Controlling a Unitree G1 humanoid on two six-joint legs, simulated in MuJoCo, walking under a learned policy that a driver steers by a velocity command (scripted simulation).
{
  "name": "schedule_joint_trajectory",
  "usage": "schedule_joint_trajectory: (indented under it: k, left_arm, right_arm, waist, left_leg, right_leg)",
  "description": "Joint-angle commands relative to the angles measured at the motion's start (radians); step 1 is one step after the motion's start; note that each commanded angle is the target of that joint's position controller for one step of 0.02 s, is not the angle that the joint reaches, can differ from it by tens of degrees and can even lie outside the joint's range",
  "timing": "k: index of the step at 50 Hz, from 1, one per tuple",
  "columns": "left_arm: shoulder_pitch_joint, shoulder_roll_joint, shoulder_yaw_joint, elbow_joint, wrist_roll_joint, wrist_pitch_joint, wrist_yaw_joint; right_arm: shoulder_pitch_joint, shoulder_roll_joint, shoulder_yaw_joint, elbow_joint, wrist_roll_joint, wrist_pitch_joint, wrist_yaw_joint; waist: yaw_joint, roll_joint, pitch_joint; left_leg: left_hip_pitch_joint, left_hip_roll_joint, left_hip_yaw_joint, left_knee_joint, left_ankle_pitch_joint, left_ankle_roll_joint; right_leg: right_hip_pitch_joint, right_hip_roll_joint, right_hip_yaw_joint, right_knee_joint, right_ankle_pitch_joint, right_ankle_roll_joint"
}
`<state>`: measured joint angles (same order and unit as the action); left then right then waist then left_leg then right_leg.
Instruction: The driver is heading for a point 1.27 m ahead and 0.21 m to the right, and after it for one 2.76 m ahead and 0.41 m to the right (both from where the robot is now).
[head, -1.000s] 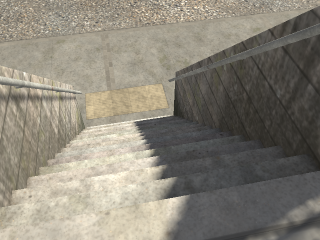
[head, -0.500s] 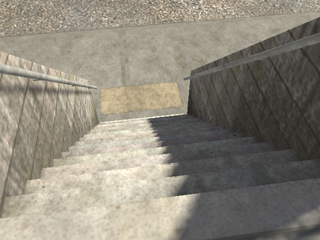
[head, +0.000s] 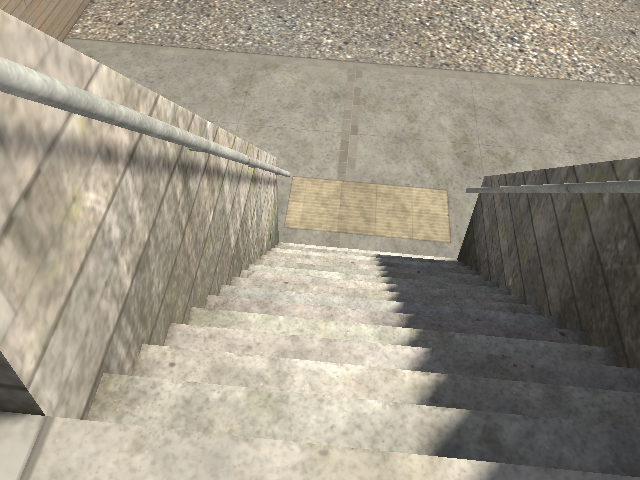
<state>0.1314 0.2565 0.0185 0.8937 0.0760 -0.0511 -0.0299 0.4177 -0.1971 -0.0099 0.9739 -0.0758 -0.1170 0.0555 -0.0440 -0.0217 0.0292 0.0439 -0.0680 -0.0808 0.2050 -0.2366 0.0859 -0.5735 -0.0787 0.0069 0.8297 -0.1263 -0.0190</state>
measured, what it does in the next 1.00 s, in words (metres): walks ahead, turning right: right foot, then left foot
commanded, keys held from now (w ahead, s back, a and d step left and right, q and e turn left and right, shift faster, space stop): w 0.32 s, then w+e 0.20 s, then e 0.48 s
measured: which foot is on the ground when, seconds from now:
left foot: down 0.00-0.24, up 0.26-0.62, down 0.64-1.00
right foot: up 0.00-0.20, down 0.22-0.64, up 0.66-1.00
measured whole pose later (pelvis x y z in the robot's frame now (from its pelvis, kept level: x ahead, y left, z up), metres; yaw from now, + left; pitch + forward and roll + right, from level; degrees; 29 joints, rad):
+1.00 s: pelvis +0.36 +0.01 +0.00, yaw -17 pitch +5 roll +0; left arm 0.20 0.28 0.04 0.73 0.06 -0.06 -0.06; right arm 0.22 -0.26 -0.04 0.74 -0.04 -0.09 -0.05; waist -0.03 -0.01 -0.06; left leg -0.33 0.06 0.24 0.32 -0.08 0.07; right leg -0.56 -0.11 -0.01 1.07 -0.43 0.12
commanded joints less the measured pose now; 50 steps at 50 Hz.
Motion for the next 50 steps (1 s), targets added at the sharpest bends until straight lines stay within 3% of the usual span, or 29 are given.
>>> schedule_joint_trajectory:
  k: [1,7,9,10,11,12,13,14,15,16,17,18,19,22,24,26,29,31,32,33,34,35,36,37,38,39,41,44,50]
  left_arm:
    - [-0.152,0.04,-0.002,-0.07,-0.008,0.002,-0.016]
    - [-0.237,0.054,-0.003,-0.089,-0.023,0.014,-0.013]
    - [-0.189,0.089,0.012,-0.073,-0.039,0.013,-0.006]
    - [-0.141,0.12,0.024,-0.057,-0.058,0.014,-0.001]
    - [0.016,0.161,0.041,-0.005,-0.076,0.004,0.009]
    - [0.227,0.181,0.039,0.048,-0.066,-0.006,0.012]
    - [0.45,0.155,0.032,0.107,-0.048,-0.017,0.015]
    - [0.491,0.126,0.036,0.141,-0.012,-0.034,0.02]
    - [0.321,0.12,0.039,0.102,-0.01,-0.05,0.022]
    - [0.197,0.048,0.016,0.069,-0.02,-0.05,0.029]
    - [0.151,-0.004,-0.003,0.059,-0.033,-0.047,0.033]
    - [0.121,-0.011,-0.005,0.054,-0.039,-0.052,0.037]
    - [0.133,0.008,0.003,0.057,-0.041,-0.062,0.037]
    - [0.183,0.066,0.025,0.079,-0.027,-0.089,0.014]
    - [0.211,0.053,0.028,0.089,-0.024,-0.085,-0.018]
    - [0.256,0.071,0.033,0.07,-0.021,-0.079,-0.034]
    - [0.242,0.103,0.041,0.016,-0.015,-0.065,-0.023]
    - [0.197,0.122,0.045,-0.021,-0.029,-0.06,-0.011]
    - [0.203,0.117,0.044,-0.035,-0.035,-0.062,-0.007]
    - [0.231,0.01,0.012,-0.077,-0.059,-0.065,-0.012]
    - [0.476,-0.117,-0.021,-0.055,-0.038,-0.089,-0.001]
    - [0.444,-0.013,0.007,-0.028,-0.039,-0.075,0.011]
    - [0.364,0.032,0.014,-0.051,-0.025,-0.044,0.035]
    - [0.34,0.039,0.015,-0.06,-0.013,-0.024,0.054]
    - [0.331,0.023,0.008,-0.064,-0.005,-0.014,0.058]
    - [0.301,-0.002,0.003,-0.074,-0.003,-0.017,0.051]
    - [0.302,0.003,0.01,-0.08,-0.025,-0.026,0.022]
    - [0.209,0.066,0.032,-0.133,-0.022,-0.034,-0.007]
    - [0.136,0.049,0.018,-0.222,-0.013,-0.003,-0.038]
  right_arm:
    - [0.123,-0.182,-0.041,-0.002,0.001,-0.002,0.014]
    - [0.121,-0.185,-0.047,0.012,-0.009,0.03,0.013]
    - [0.084,-0.222,-0.058,0.007,-0.009,0.033,0.008]
    - [0.104,-0.235,-0.06,0.018,-0.02,0.034,0.016]
    - [0.13,-0.222,-0.057,0.03,-0.032,0.031,0.027]
    - [0.291,-0.114,-0.023,0.035,-0.052,0.023,0.032]
    - [0.301,-0.036,0.006,0.012,-0.037,0.01,0.041]
    - [0.049,-0.143,-0.034,-0.046,-0.003,0.014,0.039]
    - [-0.053,-0.162,-0.043,-0.077,0.009,0.018,0.017]
    - [-0.058,-0.16,-0.041,-0.077,-0.011,0.023,-0.008]
    - [-0.081,-0.106,-0.022,-0.09,-0.035,0.028,-0.02]
    - [-0.053,-0.053,-0.006,-0.075,-0.052,0.034,-0.025]
    - [-0.019,-0.045,-0.005,-0.066,-0.047,0.043,-0.023]
    - [-0.053,-0.076,0.0,-0.07,-0.025,0.06,-0.021]
    - [-0.145,-0.046,0.019,-0.098,-0.032,0.078,-0.018]
    - [-0.203,-0.078,0.017,-0.108,-0.029,0.081,-0.027]
    - [-0.264,-0.095,0.01,-0.146,-0.004,0.05,-0.048]
    - [-0.222,-0.145,-0.01,-0.139,0.012,0.03,-0.062]
    - [-0.116,-0.214,-0.038,-0.115,0.028,0.022,-0.072]
    - [0.06,-0.33,-0.071,-0.11,0.034,0.011,-0.1]
    - [0.097,-0.321,-0.054,-0.128,0.02,0.008,-0.086]
    - [0.016,-0.273,-0.063,-0.137,-0.017,0.003,-0.075]
    - [-0.124,-0.231,-0.063,-0.179,0.018,0.003,-0.07]
    - [-0.217,-0.149,-0.039,-0.216,0.047,0.011,-0.072]
    - [-0.245,-0.115,-0.028,-0.234,0.052,0.015,-0.077]
    - [-0.258,-0.133,-0.031,-0.248,0.04,0.01,-0.084]
    - [-0.258,-0.163,-0.043,-0.275,0.012,-0.001,-0.098]
    - [-0.253,-0.187,-0.052,-0.291,0.033,0.007,-0.103]
    - [-0.169,-0.272,-0.105,-0.296,0.035,0.021,-0.114]
  waist:
    - [-0.034,0.11,0.07]
    - [-0.003,0.136,0.063]
    - [0.05,0.133,0.01]
    - [0.083,0.124,-0.028]
    - [0.131,0.09,-0.121]
    - [0.127,-0.047,-0.344]
    - [0.201,-0.199,-0.492]
    - [0.264,-0.04,-0.234]
    - [0.195,-0.024,-0.023]
    - [0.138,0.002,-0.023]
    - [0.102,0.011,-0.029]
    - [0.072,0.012,-0.016]
    - [0.057,0.0,-0.009]
    - [0.058,-0.02,0.023]
    - [0.076,0.003,0.008]
    - [0.096,-0.01,-0.001]
    - [0.069,-0.044,-0.096]
    - [0.017,-0.02,-0.114]
    - [-0.027,-0.002,-0.149]
    - [-0.079,0.174,-0.337]
    - [0.011,0.288,-0.52]
    - [0.015,0.129,-0.309]
    - [0.045,0.114,-0.22]
    - [0.072,0.069,-0.23]
    - [0.087,0.069,-0.207]
    - [0.095,0.084,-0.18]
    - [0.086,0.091,-0.184]
    - [0.067,0.119,-0.176]
    - [0.016,0.092,-0.138]
  left_leg:
    - [-0.036,0.269,-0.134,-0.064,0.377,0.193]
    - [-0.017,0.306,-0.13,-0.045,0.546,0.155]
    - [-0.026,0.283,-0.09,0.033,0.826,0.108]
    - [-0.057,0.242,-0.049,0.13,0.959,0.072]
    - [-0.147,0.181,-0.018,0.307,0.937,0.019]
    - [-0.424,0.08,-0.021,0.589,0.575,-0.046]
    - [-0.697,-0.054,-0.011,0.967,-0.312,-0.093]
    - [-0.825,0.023,-0.09,1.189,-0.312,-0.05]
    - [-0.848,0.105,-0.079,1.185,-0.229,-0.019]
    - [-0.753,0.153,-0.073,1.107,-0.182,-0.004]
    - [-0.679,0.183,-0.064,1.034,-0.141,0.002]
    - [-0.618,0.193,-0.046,0.988,-0.137,-0.004]
    - [-0.597,0.186,-0.022,0.929,-0.182,-0.015]
    - [-0.578,0.173,0.065,0.682,-0.1,-0.07]
    - [-0.533,0.164,0.086,0.541,0.022,-0.078]
    - [-0.556,0.159,0.072,0.471,0.127,-0.066]
    - [-0.455,0.099,0.107,0.462,0.205,-0.044]
    - [-0.321,0.072,0.126,0.361,0.249,-0.01]
    - [-0.16,0.081,0.122,0.306,0.405,0.046]
    - [0.13,0.343,-0.105,0.25,0.929,0.246]
    - [0.254,0.648,-0.406,0.219,1.272,0.502]
    - [0.005,0.614,-0.379,0.167,0.956,0.411]
    - [-0.164,0.526,-0.243,0.116,0.681,0.322]
    - [-0.223,0.489,-0.178,0.079,0.51,0.269]
    - [-0.297,0.463,-0.111,0.06,0.501,0.239]
    - [-0.369,0.415,-0.043,0.045,0.489,0.228]
    - [-0.393,0.361,0.064,0.041,0.505,0.236]
    - [-0.347,0.34,0.154,0.031,0.423,0.21]
    - [-0.187,0.445,0.119,-0.003,0.382,0.223]
  right_leg:
    - [-0.078,0.014,-0.032,-0.162,0.093,0.011]
    - [0.029,0.069,-0.045,-0.306,0.141,-0.035]
    - [0.184,0.118,-0.092,-0.339,0.132,-0.061]
    - [0.328,0.146,-0.118,-0.363,0.173,-0.078]
    - [0.564,0.128,-0.089,-0.338,0.213,-0.113]
    - [1.038,-0.065,0.123,-0.254,0.402,-0.295]
    - [1.276,-0.336,0.58,-0.434,0.281,-0.483]
    - [1.024,-0.295,0.58,-0.543,-0.069,-0.351]
    - [0.72,-0.271,0.451,-0.599,-0.188,-0.284]
    - [0.563,-0.24,0.381,-0.654,-0.161,-0.28]
    - [0.47,-0.195,0.309,-0.683,-0.053,-0.271]
    - [0.387,-0.157,0.258,-0.705,-0.023,-0.254]
    - [0.352,-0.125,0.221,-0.727,-0.054,-0.253]
    - [0.227,-0.07,0.152,-0.745,-0.081,-0.254]
    - [0.18,-0.073,0.165,-0.728,-0.026,-0.256]
    - [0.224,-0.081,0.198,-0.694,0.022,-0.261]
    - [0.241,-0.063,0.186,-0.516,0.463,-0.246]
    - [0.192,-0.035,0.193,-0.389,0.459,-0.178]
    - [0.124,0.015,0.18,-0.27,0.462,-0.117]
    - [0.003,0.127,0.071,0.053,0.151,-0.007]
    - [-0.089,0.167,0.061,0.417,-0.589,0.074]
    - [-0.171,0.064,0.127,0.562,-0.538,0.102]
    - [-0.168,0.014,0.108,0.59,-0.486,0.123]
    - [-0.129,-0.008,0.106,0.554,-0.463,0.137]
    - [-0.074,-0.033,0.117,0.533,-0.437,0.145]
    - [-0.027,-0.031,0.08,0.556,-0.392,0.144]
    - [-0.009,0.006,0.034,0.592,-0.289,0.141]
    - [-0.02,0.007,-0.004,0.514,-0.265,0.15]
    - [0.028,-0.042,-0.026,0.098,-0.331,0.133]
